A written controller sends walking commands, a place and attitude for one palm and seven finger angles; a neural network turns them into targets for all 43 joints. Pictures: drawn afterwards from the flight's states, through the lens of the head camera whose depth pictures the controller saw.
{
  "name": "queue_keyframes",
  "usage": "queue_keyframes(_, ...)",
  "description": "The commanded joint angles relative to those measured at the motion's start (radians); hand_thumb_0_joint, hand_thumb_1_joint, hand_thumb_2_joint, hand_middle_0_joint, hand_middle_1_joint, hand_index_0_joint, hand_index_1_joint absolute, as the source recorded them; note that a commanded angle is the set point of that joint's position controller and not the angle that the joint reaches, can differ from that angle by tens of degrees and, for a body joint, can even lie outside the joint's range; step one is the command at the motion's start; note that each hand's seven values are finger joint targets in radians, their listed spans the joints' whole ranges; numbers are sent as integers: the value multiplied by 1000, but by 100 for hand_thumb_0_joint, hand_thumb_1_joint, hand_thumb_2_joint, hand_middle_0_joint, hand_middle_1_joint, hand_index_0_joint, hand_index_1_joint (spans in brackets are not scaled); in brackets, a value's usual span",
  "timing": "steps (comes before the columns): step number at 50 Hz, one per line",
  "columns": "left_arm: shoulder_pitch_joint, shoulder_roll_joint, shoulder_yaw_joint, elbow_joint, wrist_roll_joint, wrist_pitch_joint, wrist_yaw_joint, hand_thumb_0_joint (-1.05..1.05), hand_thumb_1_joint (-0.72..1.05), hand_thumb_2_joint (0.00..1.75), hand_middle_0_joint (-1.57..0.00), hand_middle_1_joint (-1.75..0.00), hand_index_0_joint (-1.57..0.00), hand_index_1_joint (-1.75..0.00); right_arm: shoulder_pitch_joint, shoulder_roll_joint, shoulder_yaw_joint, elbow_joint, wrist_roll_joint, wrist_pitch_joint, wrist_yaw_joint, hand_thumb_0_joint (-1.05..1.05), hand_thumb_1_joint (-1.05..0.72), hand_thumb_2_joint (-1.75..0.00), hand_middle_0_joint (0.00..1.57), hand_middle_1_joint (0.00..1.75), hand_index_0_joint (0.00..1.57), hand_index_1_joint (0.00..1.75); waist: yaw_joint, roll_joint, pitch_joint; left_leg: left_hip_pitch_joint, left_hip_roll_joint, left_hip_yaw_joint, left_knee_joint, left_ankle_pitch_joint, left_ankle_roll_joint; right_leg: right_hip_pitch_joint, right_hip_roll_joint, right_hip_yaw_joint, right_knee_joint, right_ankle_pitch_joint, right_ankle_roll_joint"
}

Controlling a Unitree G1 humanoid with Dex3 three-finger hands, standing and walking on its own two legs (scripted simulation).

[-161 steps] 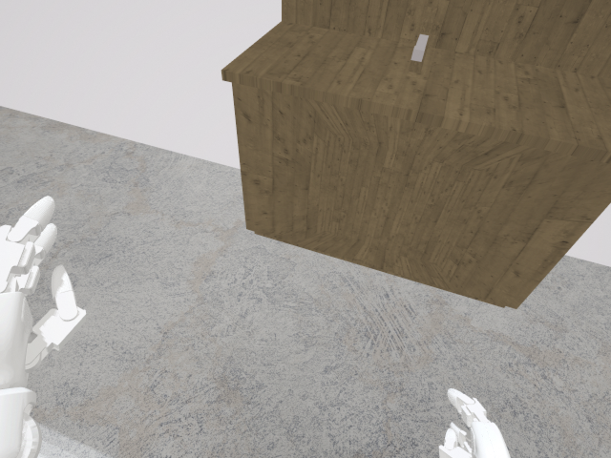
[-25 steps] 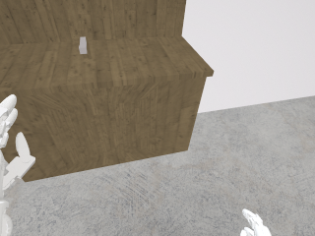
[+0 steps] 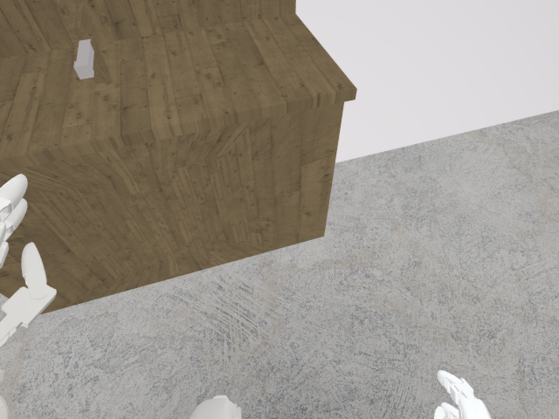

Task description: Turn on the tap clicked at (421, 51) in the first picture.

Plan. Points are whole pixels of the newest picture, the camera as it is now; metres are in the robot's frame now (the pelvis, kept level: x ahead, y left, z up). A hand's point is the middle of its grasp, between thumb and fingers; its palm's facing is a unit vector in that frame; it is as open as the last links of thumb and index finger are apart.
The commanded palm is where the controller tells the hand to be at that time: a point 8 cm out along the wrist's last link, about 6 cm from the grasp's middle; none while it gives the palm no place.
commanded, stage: take the last steps up to it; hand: left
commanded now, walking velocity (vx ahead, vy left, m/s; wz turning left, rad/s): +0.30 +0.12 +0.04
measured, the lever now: (84, 69) +0.75 +0.45 +0.10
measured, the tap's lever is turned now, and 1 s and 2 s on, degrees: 0 0 0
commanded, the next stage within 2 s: come to a stop and stand still in 1.18 s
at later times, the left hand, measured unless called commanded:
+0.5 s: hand (66, 188) +0.34 +0.26 +0.18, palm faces +0.38 -0.79 -0.47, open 7.4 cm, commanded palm +0.29 +0.31 +0.17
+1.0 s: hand (105, 132) +0.45 +0.26 +0.18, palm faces +0.38 -0.78 -0.49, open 7.4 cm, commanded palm +0.40 +0.30 +0.17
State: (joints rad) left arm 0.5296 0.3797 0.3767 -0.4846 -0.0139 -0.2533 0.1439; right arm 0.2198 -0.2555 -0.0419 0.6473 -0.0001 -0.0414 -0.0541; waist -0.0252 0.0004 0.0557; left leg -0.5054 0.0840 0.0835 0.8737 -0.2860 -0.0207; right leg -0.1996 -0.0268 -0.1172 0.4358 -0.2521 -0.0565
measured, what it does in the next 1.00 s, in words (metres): walks ahead: left foot, then right foot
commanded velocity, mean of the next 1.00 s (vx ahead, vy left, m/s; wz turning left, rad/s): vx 0.27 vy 0.10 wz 0.01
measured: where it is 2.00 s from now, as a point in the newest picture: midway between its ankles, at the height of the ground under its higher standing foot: (270, 399)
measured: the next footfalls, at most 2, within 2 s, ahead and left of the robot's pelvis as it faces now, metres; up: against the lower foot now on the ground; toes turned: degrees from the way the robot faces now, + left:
left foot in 0.18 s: +0.14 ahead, +0.14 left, +0.00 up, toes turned +9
right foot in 0.58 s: +0.25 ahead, -0.08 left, +0.00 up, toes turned -10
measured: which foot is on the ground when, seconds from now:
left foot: up 0.00-0.16, down 0.18-0.60, up 0.62-1.00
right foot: down 0.00-0.20, up 0.22-0.56, down 0.58-1.00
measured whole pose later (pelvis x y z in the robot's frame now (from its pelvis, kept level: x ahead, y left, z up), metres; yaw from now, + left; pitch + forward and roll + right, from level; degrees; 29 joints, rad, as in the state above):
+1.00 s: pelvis +0.24 +0.02 -0.01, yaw -1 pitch +0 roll +2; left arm 0.54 0.40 0.40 -0.54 -0.03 -0.25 0.16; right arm 0.22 -0.27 -0.07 0.59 0.01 -0.06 -0.05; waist -0.01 -0.01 0.05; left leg -0.42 0.07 0.14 0.65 -0.25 -0.01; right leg -0.19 -0.06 -0.15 0.50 -0.31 -0.03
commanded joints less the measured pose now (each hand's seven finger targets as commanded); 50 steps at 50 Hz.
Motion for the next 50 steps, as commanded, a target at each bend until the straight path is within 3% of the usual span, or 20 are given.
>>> queue_keyframes(1,-45,158,123,-195,-9,-53,44,0,90,90,-20,-30,-20,-30,-86,-38,-18,-183,2,-69,-6,0,-90,-90,20,30,20,30,41,-131,-158,-5,-12,49,-176,15,21,195,-266,227,-118,281,-106)
queue_keyframes(6,-125,154,95,-217,-4,-42,52,0,90,90,-20,-30,-20,-30,-67,-52,-28,-188,2,-71,-11,0,-90,-90,20,30,20,30,31,-116,-135,165,-36,88,-352,68,32,129,-250,201,-42,188,-78)
queue_keyframes(8,-161,152,84,-236,-4,-48,50,0,90,90,-20,-30,-20,-30,-50,-68,-38,-188,3,-72,-21,0,-90,-90,20,30,20,30,7,-9,-158,368,-33,64,-442,117,59,20,-188,140,158,253,-30)
queue_keyframes(9,-159,147,82,-243,-6,-52,47,0,90,90,-20,-30,-20,-30,-49,-90,-46,-192,5,-75,-26,0,-90,-90,20,30,20,30,-5,171,-181,506,89,-121,-482,172,127,-133,-104,71,351,174,25)
queue_keyframes(10,-180,148,76,-285,-5,-63,48,0,90,90,-20,-30,-20,-30,-58,-83,-39,-200,7,-75,-19,0,-90,-90,20,30,20,30,9,317,-206,633,263,-370,-501,359,217,-327,-17,20,548,-245,59)
queue_keyframes(12,-195,194,92,-253,2,-62,40,0,90,90,-20,-30,-20,-30,-81,-57,-12,-186,-7,-85,-13,0,-90,-90,20,30,20,30,5,283,-139,499,323,-465,-588,218,272,-419,-37,98,766,-335,50)
queue_keyframes(14,-203,198,103,-303,-1,-56,35,0,90,90,-20,-30,-20,-30,-72,-55,-20,-167,5,-96,-8,0,-90,-90,20,30,20,30,15,186,-100,472,283,-352,-572,240,259,-468,-72,102,744,-261,61)
queue_keyframes(17,-100,148,91,-310,-8,-46,26,0,90,90,-20,-30,-20,-30,-64,-55,-19,-163,9,-107,0,0,-90,-90,20,30,20,30,23,183,-118,413,215,-179,-581,265,212,-416,-68,48,654,-145,74)
queue_keyframes(23,-70,120,100,-159,-17,-23,13,0,90,90,-20,-30,-20,-30,-68,-50,-6,-157,4,-102,-9,0,-90,-90,20,30,20,30,16,165,-103,335,201,-59,-590,262,174,-230,-35,-39,321,-52,88)
queue_keyframes(27,-147,122,80,-104,-9,-8,14,0,90,90,-20,-30,-20,-30,-90,-52,-1,-150,8,-93,-21,0,-90,-90,20,30,20,30,30,104,-129,279,171,-19,-421,169,139,-14,5,-83,101,-2,80)
queue_keyframes(28,-173,129,77,-108,-2,-8,16,0,90,90,-20,-30,-20,-30,-94,-49,-2,-149,11,-89,-21,0,-90,-90,20,30,20,30,36,36,-160,237,135,4,-280,142,120,86,-16,-42,23,22,63)
queue_keyframes(29,-199,144,69,-120,10,-5,17,0,90,90,-20,-30,-20,-30,-92,-29,-1,-150,13,-84,-18,0,-90,-90,20,30,20,30,36,-137,-195,127,51,73,-20,48,92,173,-162,189,-48,-14,-4)
queue_keyframes(30,-214,183,94,-138,11,-7,20,0,90,90,-20,-30,-20,-30,-132,-21,3,-178,10,-86,-15,0,-90,-90,20,30,20,30,45,-342,-179,-136,-69,45,241,-238,46,274,-377,611,-133,105,-116)
queue_keyframes(31,-228,196,113,-158,1,-14,23,0,90,90,-20,-30,-20,-30,-131,-41,1,-167,-1,-89,-11,0,-90,-90,20,30,20,30,45,-263,-152,-178,-47,-80,375,-241,29,227,-446,663,-175,91,-143)
queue_keyframes(32,-266,169,78,-196,-2,-28,12,0,90,90,-20,-30,-20,-30,-99,-59,-20,-150,3,-93,0,0,-90,-90,20,30,20,30,28,-216,-162,-146,-26,-128,416,-173,22,180,-414,631,-192,-28,-125)
queue_keyframes(34,-217,225,140,-252,4,-44,18,0,90,90,-20,-30,-20,-30,-125,-50,-6,-133,2,-72,6,0,-90,-90,20,30,20,30,32,-51,-164,-162,13,-122,416,-84,4,163,-370,446,-137,82,-127)
queue_keyframes(36,-135,193,129,-259,7,-58,21,0,90,90,-20,-30,-20,-30,-136,-41,-2,-141,0,-57,5,0,-90,-90,20,30,20,30,24,-26,-141,-161,16,-98,381,-24,-4,119,-332,288,-135,231,-102)
queue_keyframes(40,-20,202,175,-246,-9,-68,33,0,90,90,-20,-30,-20,-30,-107,-37,-12,-159,-3,-46,4,0,-90,-90,20,30,20,30,21,-52,-171,-100,22,-34,101,33,-9,146,-285,147,-115,380,-87)
queue_keyframes(45,40,162,163,-205,-24,-50,45,0,90,90,-20,-30,-20,-30,-72,-35,-22,-200,5,-53,5,0,-90,-90,20,30,20,30,40,-145,-197,-14,-18,60,-174,27,6,221,-277,150,-61,464,-82)
queue_keyframes(50,-93,145,98,-192,-13,-30,47,0,90,90,-20,-30,-20,-30,-61,-53,-29,-201,7,-59,-10,0,-90,-90,20,30,20,30,22,-162,-150,205,-43,88,-366,95,24,97,-249,130,2,275,-43)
